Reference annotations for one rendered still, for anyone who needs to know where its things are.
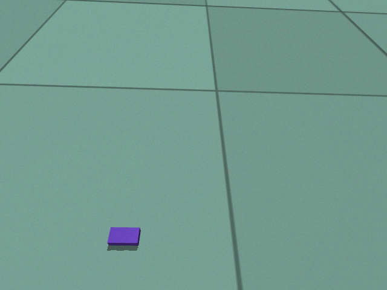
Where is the small box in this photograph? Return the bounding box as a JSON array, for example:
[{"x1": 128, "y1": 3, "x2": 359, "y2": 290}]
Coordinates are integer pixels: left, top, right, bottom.
[{"x1": 107, "y1": 227, "x2": 141, "y2": 246}]

